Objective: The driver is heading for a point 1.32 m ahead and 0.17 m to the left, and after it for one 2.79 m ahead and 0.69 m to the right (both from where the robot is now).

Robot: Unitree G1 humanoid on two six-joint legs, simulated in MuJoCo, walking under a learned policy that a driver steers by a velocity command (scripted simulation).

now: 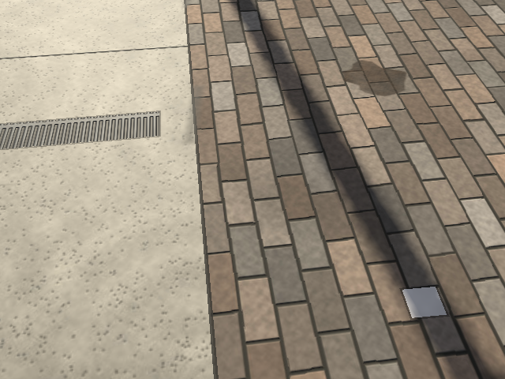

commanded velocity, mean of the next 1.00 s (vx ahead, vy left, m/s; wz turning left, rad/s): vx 0.50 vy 0.00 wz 0.00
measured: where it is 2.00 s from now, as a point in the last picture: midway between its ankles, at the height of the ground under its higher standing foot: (259, 216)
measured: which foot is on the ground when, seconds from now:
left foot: down 0.00-0.32, up 0.34-0.84, down 0.86-1.00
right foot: up 0.00-0.28, down 0.30-0.88, up 0.90-1.00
